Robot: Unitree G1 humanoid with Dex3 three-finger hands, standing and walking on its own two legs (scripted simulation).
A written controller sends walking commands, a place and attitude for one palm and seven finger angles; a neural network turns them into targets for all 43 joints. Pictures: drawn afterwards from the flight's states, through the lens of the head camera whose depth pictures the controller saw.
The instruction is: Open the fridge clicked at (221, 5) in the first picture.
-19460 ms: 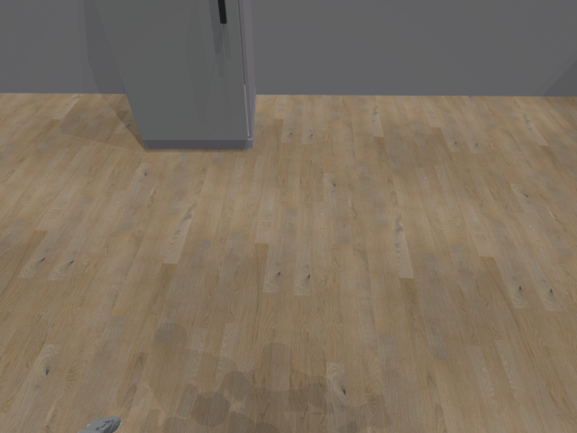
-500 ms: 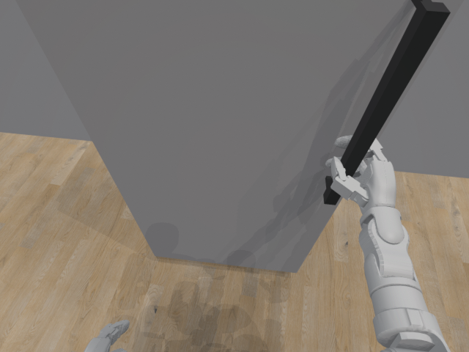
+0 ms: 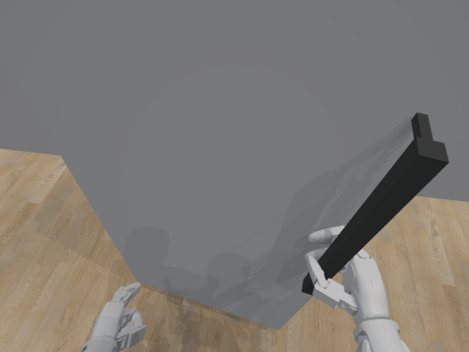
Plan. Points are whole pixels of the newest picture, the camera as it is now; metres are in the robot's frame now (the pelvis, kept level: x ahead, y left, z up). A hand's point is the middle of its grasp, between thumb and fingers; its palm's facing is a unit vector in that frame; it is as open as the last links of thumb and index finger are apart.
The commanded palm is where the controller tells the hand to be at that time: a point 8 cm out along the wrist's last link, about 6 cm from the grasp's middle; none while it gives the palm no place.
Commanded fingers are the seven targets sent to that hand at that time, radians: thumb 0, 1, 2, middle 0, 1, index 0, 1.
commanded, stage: walk backward, drawing the door open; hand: right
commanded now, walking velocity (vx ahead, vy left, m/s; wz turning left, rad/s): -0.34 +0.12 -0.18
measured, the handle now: (347, 231) +0.28 -0.13 +0.12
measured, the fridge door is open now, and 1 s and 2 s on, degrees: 12 31 70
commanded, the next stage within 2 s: stop walking and hold the door back in 1.88 s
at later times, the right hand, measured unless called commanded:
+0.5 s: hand (309, 296) +0.21 -0.08 +0.06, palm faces +0.20 +0.97 -0.17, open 6.2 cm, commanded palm +0.16 -0.13 +0.05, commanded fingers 0.00 -0.90 -0.90 0.45 1.40 0.45 1.40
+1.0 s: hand out of the picture +0.09 -0.01 +0.06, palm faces +0.42 +0.89 -0.18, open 6.2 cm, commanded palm +0.04 -0.04 +0.05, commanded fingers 0.00 -0.90 -0.90 0.45 1.40 0.45 1.40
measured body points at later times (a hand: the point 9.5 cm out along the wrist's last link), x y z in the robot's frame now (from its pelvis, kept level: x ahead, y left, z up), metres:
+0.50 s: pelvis -0.02 +0.06 -0.01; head -0.01 +0.10 +0.44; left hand +0.20 +0.25 -0.09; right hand +0.19 -0.14 +0.07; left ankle +0.04 +0.15 -0.72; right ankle +0.05 -0.08 -0.74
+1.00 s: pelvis -0.08 +0.19 +0.00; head -0.08 +0.21 +0.45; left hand +0.12 +0.35 -0.10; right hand +0.06 -0.06 +0.07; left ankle +0.01 +0.23 -0.66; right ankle -0.18 +0.07 -0.74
